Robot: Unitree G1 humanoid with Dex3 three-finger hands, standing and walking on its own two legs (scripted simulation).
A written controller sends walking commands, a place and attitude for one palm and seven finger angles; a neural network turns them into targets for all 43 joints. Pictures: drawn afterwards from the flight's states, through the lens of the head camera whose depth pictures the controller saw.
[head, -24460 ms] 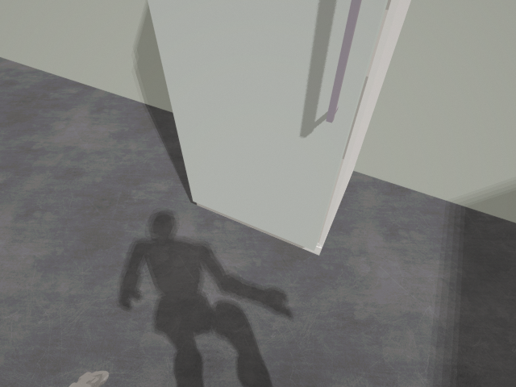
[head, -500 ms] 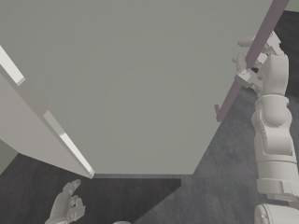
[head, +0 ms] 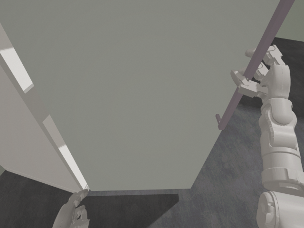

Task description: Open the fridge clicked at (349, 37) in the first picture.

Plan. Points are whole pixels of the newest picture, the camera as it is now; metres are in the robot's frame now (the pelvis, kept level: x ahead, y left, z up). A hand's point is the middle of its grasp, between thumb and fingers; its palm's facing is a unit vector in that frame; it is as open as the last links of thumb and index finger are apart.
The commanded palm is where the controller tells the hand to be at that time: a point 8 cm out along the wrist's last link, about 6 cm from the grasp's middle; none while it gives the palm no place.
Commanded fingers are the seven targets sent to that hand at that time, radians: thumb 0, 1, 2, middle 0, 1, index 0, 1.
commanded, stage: loosen the grip on the handle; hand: right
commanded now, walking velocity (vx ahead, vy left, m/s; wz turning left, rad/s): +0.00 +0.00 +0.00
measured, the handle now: (247, 67) +0.47 -0.18 +0.23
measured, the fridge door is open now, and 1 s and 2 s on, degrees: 72 73 73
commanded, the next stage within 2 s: slip the hand off the handle in 0.38 s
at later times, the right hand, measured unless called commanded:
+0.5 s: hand (247, 90) +0.40 -0.17 +0.21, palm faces +0.10 +0.98 -0.16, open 14.5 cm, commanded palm +0.37 -0.24 +0.20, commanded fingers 0.00 0.55 -0.20 0.25 1.15 0.25 1.15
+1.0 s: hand (275, 93) +0.40 -0.24 +0.20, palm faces +0.10 +0.98 -0.15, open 14.7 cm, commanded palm +0.38 -0.30 +0.20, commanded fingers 0.00 0.55 -0.20 0.25 1.15 0.25 1.15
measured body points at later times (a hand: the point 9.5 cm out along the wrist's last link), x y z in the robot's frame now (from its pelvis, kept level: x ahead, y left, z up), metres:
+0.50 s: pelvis -0.01 +0.01 -0.01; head +0.01 +0.02 +0.44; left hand +0.10 +0.28 -0.11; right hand +0.39 -0.23 +0.21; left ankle +0.02 +0.10 -0.74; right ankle +0.00 -0.13 -0.74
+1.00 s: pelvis +0.01 -0.03 -0.01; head +0.03 -0.04 +0.44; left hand +0.14 +0.22 -0.10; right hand +0.39 -0.30 +0.21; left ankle +0.02 +0.10 -0.74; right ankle +0.00 -0.13 -0.74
